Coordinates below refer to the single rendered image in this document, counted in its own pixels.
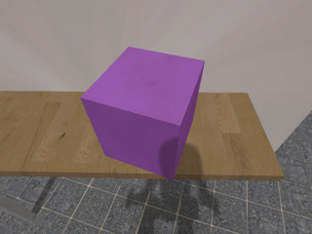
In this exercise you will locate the carton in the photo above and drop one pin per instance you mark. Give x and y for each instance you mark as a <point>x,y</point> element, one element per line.
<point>142,108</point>

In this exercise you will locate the table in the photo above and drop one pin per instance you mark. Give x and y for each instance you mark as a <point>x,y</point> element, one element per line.
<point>49,134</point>

